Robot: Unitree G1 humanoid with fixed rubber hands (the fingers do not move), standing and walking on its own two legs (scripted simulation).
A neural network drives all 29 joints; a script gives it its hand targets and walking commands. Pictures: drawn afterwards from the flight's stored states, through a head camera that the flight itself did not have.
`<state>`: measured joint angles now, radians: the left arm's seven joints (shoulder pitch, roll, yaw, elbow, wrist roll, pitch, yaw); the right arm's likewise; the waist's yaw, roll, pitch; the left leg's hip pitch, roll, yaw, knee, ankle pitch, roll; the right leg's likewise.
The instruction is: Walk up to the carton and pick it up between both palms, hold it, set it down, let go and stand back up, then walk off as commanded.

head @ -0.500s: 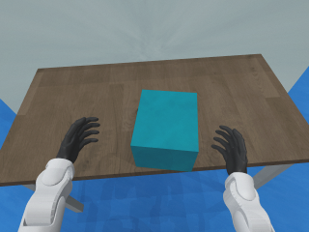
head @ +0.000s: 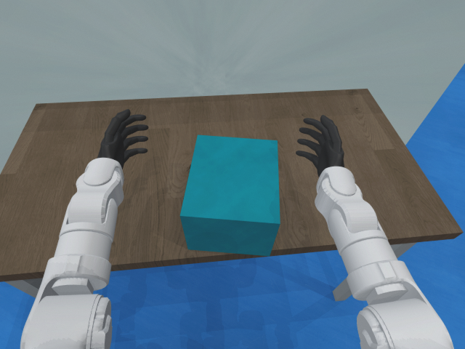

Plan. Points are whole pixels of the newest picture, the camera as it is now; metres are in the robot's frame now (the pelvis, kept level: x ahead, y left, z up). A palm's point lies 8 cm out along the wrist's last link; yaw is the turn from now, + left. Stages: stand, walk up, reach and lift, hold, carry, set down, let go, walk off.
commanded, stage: reach and lift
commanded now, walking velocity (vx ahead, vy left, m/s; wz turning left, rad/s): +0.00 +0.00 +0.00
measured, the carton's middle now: (233, 194) +0.42 +0.02 -0.03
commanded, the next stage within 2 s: none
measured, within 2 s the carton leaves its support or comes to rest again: neither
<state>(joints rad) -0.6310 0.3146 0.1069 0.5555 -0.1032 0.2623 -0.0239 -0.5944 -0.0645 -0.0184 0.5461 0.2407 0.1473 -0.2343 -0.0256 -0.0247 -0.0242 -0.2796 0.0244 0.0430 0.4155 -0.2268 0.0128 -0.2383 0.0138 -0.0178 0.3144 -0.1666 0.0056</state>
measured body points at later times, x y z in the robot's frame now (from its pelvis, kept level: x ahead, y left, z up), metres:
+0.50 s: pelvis +0.00 -0.01 +0.00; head +0.05 +0.05 +0.44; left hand +0.45 +0.19 +0.06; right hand +0.43 -0.14 +0.10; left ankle -0.01 +0.10 -0.75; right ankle -0.01 -0.13 -0.75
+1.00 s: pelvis -0.03 +0.00 -0.03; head +0.07 +0.07 +0.40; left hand +0.43 +0.16 -0.03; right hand +0.40 -0.14 +0.02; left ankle -0.01 +0.10 -0.75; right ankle -0.01 -0.13 -0.75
